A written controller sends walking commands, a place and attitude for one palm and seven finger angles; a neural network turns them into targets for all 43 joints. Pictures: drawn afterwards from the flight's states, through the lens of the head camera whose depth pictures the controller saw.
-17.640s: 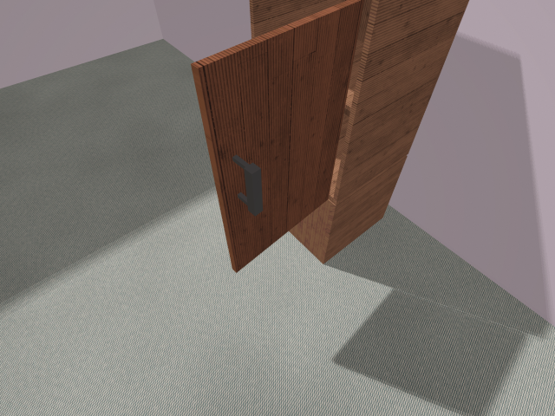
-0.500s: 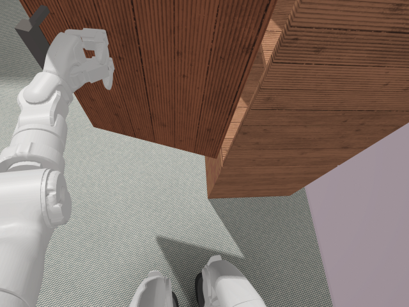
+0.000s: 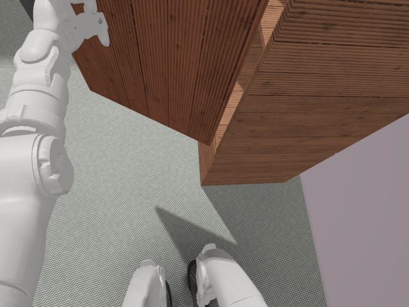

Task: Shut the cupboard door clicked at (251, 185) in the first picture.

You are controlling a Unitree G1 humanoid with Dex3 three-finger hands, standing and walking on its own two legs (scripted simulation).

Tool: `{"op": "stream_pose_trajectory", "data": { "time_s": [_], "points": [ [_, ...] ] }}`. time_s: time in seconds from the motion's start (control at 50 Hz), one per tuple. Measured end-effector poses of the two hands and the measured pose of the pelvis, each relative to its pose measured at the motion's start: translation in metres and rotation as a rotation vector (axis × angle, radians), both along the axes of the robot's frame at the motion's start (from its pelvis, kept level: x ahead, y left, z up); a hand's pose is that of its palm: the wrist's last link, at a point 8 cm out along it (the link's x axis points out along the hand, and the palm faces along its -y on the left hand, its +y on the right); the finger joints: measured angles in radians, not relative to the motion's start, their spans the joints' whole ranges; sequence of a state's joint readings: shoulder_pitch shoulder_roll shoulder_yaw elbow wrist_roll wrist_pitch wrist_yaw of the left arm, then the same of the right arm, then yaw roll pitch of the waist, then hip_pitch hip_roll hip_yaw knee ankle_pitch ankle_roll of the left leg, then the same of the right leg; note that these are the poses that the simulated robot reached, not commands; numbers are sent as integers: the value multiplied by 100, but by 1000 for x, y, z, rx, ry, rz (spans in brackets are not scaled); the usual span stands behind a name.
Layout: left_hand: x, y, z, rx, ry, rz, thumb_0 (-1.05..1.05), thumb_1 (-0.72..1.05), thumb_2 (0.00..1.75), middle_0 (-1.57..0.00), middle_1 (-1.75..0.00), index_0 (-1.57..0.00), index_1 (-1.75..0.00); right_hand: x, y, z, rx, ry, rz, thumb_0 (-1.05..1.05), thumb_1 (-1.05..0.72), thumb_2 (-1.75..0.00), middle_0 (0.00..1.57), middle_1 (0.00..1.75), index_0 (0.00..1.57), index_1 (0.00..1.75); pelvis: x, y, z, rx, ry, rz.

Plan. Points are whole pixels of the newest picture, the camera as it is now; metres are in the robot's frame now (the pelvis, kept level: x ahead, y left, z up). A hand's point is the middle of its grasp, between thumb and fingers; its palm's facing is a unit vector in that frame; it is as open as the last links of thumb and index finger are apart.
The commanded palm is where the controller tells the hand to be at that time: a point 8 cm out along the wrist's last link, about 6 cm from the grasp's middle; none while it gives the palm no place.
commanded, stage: pull the fist back off the door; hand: left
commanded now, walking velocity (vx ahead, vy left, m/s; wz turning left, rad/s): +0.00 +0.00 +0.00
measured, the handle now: out of the picture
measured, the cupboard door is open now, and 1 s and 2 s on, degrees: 62 59 59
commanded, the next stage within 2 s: draw the hand back to the body in 0.78 s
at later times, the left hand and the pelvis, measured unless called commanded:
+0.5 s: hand (93, 54) +0.52 +0.10 +0.11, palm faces +0.01 -1.00 -0.05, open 3.1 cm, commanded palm +0.48 +0.15 +0.11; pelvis +0.01 -0.01 +0.04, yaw +0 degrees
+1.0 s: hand (95, 74) +0.48 +0.10 +0.11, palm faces +0.02 -1.00 -0.01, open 3.1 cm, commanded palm +0.42 +0.16 +0.13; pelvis -0.01 +0.00 +0.03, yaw +0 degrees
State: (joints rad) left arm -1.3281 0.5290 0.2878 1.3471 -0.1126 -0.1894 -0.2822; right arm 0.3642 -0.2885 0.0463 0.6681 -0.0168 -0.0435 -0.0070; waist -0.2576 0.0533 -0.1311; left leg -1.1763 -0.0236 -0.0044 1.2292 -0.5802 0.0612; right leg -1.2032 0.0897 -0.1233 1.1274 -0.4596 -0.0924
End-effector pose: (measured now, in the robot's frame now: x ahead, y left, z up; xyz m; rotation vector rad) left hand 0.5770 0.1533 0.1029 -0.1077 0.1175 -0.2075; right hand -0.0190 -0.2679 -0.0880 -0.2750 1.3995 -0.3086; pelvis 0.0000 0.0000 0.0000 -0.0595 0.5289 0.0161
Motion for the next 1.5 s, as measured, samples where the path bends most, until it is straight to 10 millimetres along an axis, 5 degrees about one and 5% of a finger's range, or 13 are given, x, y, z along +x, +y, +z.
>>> {"op": "stream_pose_trajectory", "data": {
  "time_s": [0.1,0.22,0.34,0.44,0.64,0.82,0.98,1.12,1.22,1.38,1.5],
  "points": [
    [-6,-2,-13,87,-34,257,2,92,93,-130,-150,-130,-150,-9,19,-2,112,24,10,0,-91,-90,21,30,20,30,3,-1,4,13,12,-14],
    [-27,-18,-10,189,-81,213,2,91,91,-130,-150,-129,-150,-24,35,2,206,69,-51,0,-91,-90,21,30,20,30,8,-5,17,27,-29,-24],
    [-44,-13,9,116,-37,234,2,90,90,-130,-150,-129,-150,-23,27,20,190,25,-76,0,-90,-90,21,30,20,30,12,-10,35,37,-89,-33],
    [-64,1,19,162,-91,229,2,90,90,-130,-150,-129,-150,-14,11,25,162,-15,-43,0,-90,-90,21,30,20,30,10,-10,39,40,-123,-28],
    [-121,1,-15,118,-82,196,2,90,90,-130,-150,-129,-150,26,-10,24,91,-100,45,0,-91,-90,20,30,20,30,-5,-4,37,40,-158,-4],
    [-121,-13,12,161,-146,185,2,90,90,-130,-150,-130,-150,54,6,16,111,-212,67,0,-91,-90,20,30,20,30,-12,2,34,41,-182,-2],
    [-116,0,6,122,-116,223,2,90,90,-130,-150,-129,-150,34,23,13,150,-181,47,0,-91,-90,21,30,20,30,-14,4,33,44,-168,-18],
    [-157,25,28,159,-187,206,2,90,90,-130,-150,-129,-150,27,28,21,187,-168,-7,0,-91,-90,21,30,20,30,0,8,49,45,-229,-47],
    [-192,46,43,135,-143,227,2,90,90,-130,-150,-130,-150,57,27,40,168,-253,26,1,-91,-90,21,30,20,30,4,8,65,43,-307,-32],
    [-236,63,72,131,-211,194,2,90,90,-129,-149,-129,-149,143,26,79,117,-508,153,1,-91,-90,20,30,20,30,3,12,76,41,-387,0],
    [-273,77,86,237,-173,215,2,90,90,-122,-141,-121,-140,199,45,109,120,-670,195,1,-91,-90,20,30,20,30,7,16,86,47,-451,2]
  ]
}}
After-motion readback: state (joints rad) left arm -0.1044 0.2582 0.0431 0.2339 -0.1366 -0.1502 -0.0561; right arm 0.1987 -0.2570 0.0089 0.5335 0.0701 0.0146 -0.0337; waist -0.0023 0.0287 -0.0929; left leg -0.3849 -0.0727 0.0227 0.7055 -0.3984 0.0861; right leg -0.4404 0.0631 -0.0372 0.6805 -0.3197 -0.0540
